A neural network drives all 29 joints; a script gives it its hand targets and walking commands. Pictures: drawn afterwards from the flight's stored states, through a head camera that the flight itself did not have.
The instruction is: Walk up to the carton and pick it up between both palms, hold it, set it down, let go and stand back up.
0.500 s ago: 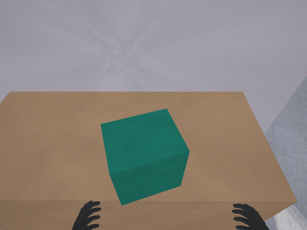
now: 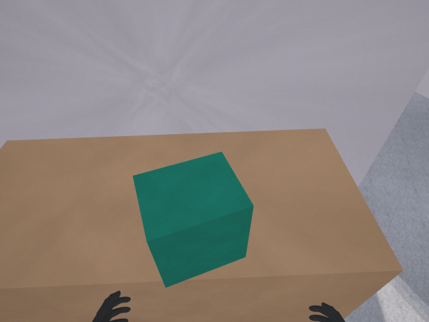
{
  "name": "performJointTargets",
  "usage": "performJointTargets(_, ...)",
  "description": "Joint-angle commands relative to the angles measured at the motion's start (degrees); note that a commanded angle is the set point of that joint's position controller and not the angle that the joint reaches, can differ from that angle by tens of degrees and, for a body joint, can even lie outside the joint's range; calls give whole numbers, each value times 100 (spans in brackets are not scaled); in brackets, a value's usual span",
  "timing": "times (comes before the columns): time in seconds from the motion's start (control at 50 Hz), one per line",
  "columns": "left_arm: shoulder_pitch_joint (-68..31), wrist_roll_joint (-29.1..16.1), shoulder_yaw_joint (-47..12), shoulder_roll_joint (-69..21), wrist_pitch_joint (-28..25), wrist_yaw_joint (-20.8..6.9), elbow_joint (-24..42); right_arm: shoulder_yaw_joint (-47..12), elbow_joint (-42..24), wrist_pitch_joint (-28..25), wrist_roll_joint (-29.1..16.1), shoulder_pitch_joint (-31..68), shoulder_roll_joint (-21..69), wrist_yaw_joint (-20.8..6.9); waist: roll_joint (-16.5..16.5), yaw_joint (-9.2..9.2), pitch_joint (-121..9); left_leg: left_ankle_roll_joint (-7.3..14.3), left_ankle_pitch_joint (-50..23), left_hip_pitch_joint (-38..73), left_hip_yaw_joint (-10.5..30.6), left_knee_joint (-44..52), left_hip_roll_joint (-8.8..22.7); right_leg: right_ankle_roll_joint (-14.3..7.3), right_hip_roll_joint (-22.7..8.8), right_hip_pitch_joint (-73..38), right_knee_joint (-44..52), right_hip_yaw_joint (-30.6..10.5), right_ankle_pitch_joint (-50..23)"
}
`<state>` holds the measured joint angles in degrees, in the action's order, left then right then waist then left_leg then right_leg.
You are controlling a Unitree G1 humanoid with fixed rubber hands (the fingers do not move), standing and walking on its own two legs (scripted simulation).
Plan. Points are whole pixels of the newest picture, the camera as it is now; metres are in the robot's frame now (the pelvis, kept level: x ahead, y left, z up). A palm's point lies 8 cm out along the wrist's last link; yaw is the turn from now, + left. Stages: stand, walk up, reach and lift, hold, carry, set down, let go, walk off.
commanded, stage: set down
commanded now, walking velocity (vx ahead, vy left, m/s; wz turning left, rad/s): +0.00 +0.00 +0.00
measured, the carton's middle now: (193, 219) +0.42 +0.07 -0.10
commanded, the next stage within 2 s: let go in 0.16 s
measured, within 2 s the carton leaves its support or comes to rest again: neither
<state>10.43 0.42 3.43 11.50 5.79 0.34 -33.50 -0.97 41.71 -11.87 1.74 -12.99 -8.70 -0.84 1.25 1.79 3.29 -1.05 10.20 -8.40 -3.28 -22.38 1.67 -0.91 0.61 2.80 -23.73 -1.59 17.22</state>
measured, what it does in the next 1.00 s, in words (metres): stands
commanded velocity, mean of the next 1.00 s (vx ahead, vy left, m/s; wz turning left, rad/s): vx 0.00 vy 0.00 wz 0.00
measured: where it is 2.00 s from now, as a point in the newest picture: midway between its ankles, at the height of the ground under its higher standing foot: outside the picture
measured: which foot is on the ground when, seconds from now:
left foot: down 0.00-1.00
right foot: down 0.00-1.00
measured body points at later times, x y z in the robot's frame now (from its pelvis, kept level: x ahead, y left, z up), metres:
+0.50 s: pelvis +0.02 +0.00 +0.00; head +0.02 +0.01 +0.45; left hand +0.19 +0.22 -0.10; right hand +0.17 -0.24 -0.09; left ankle +0.02 +0.13 -0.74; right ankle -0.04 -0.11 -0.74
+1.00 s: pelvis -0.01 -0.01 +0.00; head -0.04 +0.01 +0.45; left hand +0.06 +0.28 -0.13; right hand +0.05 -0.31 -0.12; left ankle +0.02 +0.13 -0.74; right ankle -0.04 -0.11 -0.74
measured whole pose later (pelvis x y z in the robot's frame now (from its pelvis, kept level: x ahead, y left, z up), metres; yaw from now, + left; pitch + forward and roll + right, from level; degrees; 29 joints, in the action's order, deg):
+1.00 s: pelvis -0.01 -0.01 +0.00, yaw +0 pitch -5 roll +0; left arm 16.5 1.0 2.9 18.0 -0.1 1.3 -48.9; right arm 3.2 51.8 0.5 1.2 -15.9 -17.9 0.8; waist 1.4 0.0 2.2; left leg -1.8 10.5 -9.0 -2.6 -25.0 3.7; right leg -2.0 2.3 2.3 -23.6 -0.3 15.9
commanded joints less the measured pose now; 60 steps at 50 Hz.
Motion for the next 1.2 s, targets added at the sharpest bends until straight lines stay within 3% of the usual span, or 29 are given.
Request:
performJointTargets(0.0,-548,21,149,667,-92,-38,793,525,-982,-209,156,600,-857,73,333,45,-232,226,-525,1267,-184,22,-140,150,-38,1610,781,382,-695)
performJointTargets(0.08,-437,18,138,518,-74,-135,552,360,-1115,-179,-60,633,-877,19,276,-6,-419,161,-907,1516,-202,-5,-125,82,-18,1685,789,396,-856)
performJointTargets(0.1,-536,36,196,516,-183,-69,907,388,-1038,-208,-76,628,-982,-10,39,-95,-640,102,-1026,1525,-238,-54,-116,92,32,1357,730,388,-923)
performJointTargets(0.12,-431,26,44,426,-166,-48,690,282,-860,-191,-197,530,-984,-53,4,47,-634,79,-1241,1532,-174,-81,-64,17,70,1300,705,326,-1140)
performJointTargets(0.16,-466,-31,79,463,-182,-63,598,320,-685,-162,-226,685,-925,-81,11,-88,-479,109,-1382,1607,-191,-111,-55,82,21,1414,720,381,-1137)
performJointTargets(0.18,-470,28,-12,304,-207,-38,792,428,-760,-180,-175,622,-1056,-89,-117,80,-608,47,-1506,1617,-185,-152,-29,14,67,1374,709,377,-1122)
performJointTargets(0.2,-529,21,67,443,-220,-18,762,401,-670,-191,-237,677,-1020,-102,-315,-44,-469,10,-1602,1495,-123,-78,-28,-9,84,1236,706,366,-1201)
performJointTargets(0.24,-478,6,85,400,-294,-16,651,390,-571,-297,-287,631,-1125,-70,-21,49,-684,-3,-1895,1752,-94,-140,-40,-2,101,1231,626,319,-1553)
performJointTargets(0.26,-551,-23,36,442,-301,-6,781,337,-554,-308,-311,698,-1107,-94,-202,-101,-900,-35,-2047,1906,-119,-167,-33,-23,126,1228,639,332,-1637)
performJointTargets(0.28,-547,-15,-3,375,-351,36,883,416,-590,-316,-306,670,-1162,-98,-353,-51,-926,-80,-2006,1891,-131,-230,12,-26,94,1227,579,353,-1545)
performJointTargets(0.38,-587,-40,11,481,-427,39,871,399,-364,-408,-418,728,-1166,-34,-358,-103,-963,-42,-2179,1869,-140,-183,-50,43,39,1130,560,253,-2146)
performJointTargets(0.4,-468,-6,38,423,-415,7,677,359,-459,-454,-404,653,-1219,-9,-96,-90,-967,-21,-2085,1945,-139,-182,-41,86,78,1017,579,282,-2183)
performJointTargets(0.6,-324,49,67,345,-322,-151,628,224,-440,-372,-427,805,-1171,53,-46,-137,-477,53,-1790,1766,-86,-62,-182,112,62,985,597,156,-2599)
performJointTargets(0.66,-467,-71,70,399,-272,-209,441,96,-444,-294,-427,860,-1029,115,395,-127,-255,159,-1539,1779,-200,15,-212,207,48,1154,678,200,-2391)
performJointTargets(0.68,-301,-2,107,410,-237,-258,523,220,-498,-271,-341,638,-1096,158,529,-149,-339,196,-1376,1831,-86,31,-164,191,-61,1163,661,92,-2584)
performJointTargets(0.7,87,267,306,1286,-566,-46,-315,527,186,443,109,186,-1777,288,711,-308,-535,231,-2939,548,273,-405,544,153,-385,237,219,-223,-3025)
performJointTargets(0.72,254,169,353,1417,-646,47,-388,636,203,706,90,-58,-1902,288,563,-184,-491,208,-2525,382,107,-497,458,82,-479,181,193,-323,-3666)
performJointTargets(0.74,235,127,367,1619,-715,69,-319,616,135,796,-22,-214,-1891,302,688,-160,-573,161,-2342,316,161,-414,477,140,-481,-3,79,-285,-3590)
performJointTargets(0.76,306,151,373,1525,-739,94,-370,597,111,857,-43,76,-1689,259,542,-272,-824,231,-2091,450,160,-433,529,126,-541,65,3,-263,-3643)
performJointTargets(0.82,164,82,285,1535,-791,135,-460,692,157,953,-24,38,-1870,239,-475,-161,-520,173,-1589,385,96,-319,392,137,-539,419,185,-420,-2625)
performJointTargets(0.86,204,31,112,1170,-792,167,-557,619,180,1020,-46,215,-1626,219,-220,-259,-608,170,-1113,334,254,-242,459,103,-509,335,237,-384,-2318)
performJointTargets(0.88,160,48,186,1455,-801,170,-685,576,370,1047,-61,74,-1526,165,-344,-211,-261,140,-910,170,246,-93,411,132,-530,487,353,-427,-2197)
performJointTargets(0.92,334,58,6,1186,-795,115,-928,513,438,1071,-59,-159,-1512,169,-73,-144,-249,151,-516,195,302,35,456,79,-495,447,492,-469,-2071)
performJointTargets(0.96,189,87,105,1627,-751,134,-1013,603,473,1116,-42,18,-1740,212,210,-122,-13,174,-698,257,340,44,449,83,-463,578,583,-415,-2064)
performJointTargets(1.02,262,67,-14,1421,-691,121,-1363,524,827,1123,-97,-106,-1678,150,-496,-33,46,174,-221,206,428,216,431,83,-452,730,782,-507,-1209)
performJointTargets(1.08,396,17,-143,1239,-693,126,-1461,421,1028,1167,-68,-314,-1516,163,40,-74,-142,153,38,403,473,443,498,42,-362,701,899,-434,-544)
performJointTargets(1.12,252,41,-65,1609,-746,96,-1380,558,930,1150,-79,-130,-2014,210,-368,-83,33,109,206,385,475,474,438,-14,-364,947,971,-529,-408)
performJointTargets(1.14,155,43,-41,1715,-716,129,-1484,527,1009,1135,-97,-355,-1849,196,-163,75,293,63,262,233,410,429,473,23,-396,1126,1052,-581,-57)
performJointTargets(1.18,534,13,-28,1703,-710,131,-1652,516,1025,1154,-60,-250,-1879,149,-140,-91,527,101,773,-237,539,591,477,23,-420,1000,1053,-534,282)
